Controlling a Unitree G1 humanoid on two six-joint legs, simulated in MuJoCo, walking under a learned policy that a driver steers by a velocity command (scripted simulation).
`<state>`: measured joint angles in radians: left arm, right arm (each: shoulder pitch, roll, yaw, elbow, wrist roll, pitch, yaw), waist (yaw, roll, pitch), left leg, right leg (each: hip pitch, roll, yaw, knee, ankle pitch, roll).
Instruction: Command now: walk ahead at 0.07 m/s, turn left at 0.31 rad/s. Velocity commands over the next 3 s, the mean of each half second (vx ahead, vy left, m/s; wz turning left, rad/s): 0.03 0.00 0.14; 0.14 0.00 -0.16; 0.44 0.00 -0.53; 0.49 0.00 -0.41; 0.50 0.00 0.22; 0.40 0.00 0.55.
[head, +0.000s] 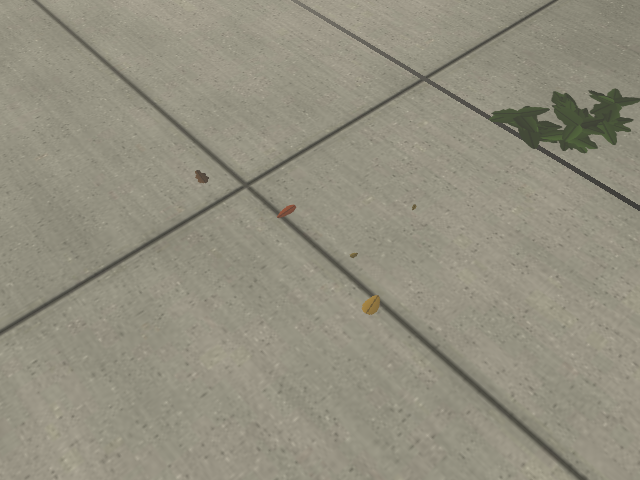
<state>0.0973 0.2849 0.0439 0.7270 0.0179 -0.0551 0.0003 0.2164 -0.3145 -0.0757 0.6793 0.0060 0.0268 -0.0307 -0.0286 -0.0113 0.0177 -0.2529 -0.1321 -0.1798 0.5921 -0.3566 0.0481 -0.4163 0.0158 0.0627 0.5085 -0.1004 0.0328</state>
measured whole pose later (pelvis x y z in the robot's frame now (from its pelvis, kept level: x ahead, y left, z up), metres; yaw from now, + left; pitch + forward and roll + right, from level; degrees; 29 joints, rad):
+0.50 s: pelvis +0.04 +0.01 +0.01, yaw +2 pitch -1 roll +0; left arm 0.16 0.25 0.03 0.85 0.01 -0.01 0.01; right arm 0.24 -0.23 -0.03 0.80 -0.02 0.01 -0.02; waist 0.02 -0.01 0.03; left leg -0.18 0.00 -0.06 0.54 -0.33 -0.01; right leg -0.28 0.00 0.03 0.51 -0.20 0.02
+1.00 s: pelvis +0.11 -0.03 +0.00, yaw -5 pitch +0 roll +1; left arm 0.15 0.30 0.06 0.92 -0.03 -0.04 -0.04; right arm 0.34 -0.30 -0.08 0.88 0.02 -0.04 -0.03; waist -0.03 0.03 0.02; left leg -0.02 0.07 0.06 0.44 -0.42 -0.05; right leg -0.40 -0.04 -0.06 0.67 -0.29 -0.05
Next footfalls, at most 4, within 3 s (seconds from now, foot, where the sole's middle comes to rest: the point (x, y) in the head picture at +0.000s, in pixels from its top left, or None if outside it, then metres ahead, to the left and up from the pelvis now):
0.30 left None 0.05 0.14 -0.76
1.02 right None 0.19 -0.14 -0.76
1.50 left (344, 428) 0.58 -0.04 -0.76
1.98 right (513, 383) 0.67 -0.42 -0.76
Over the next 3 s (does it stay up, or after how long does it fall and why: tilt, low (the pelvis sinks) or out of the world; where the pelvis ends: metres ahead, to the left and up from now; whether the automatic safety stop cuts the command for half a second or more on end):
stays up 1.10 -0.50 -0.01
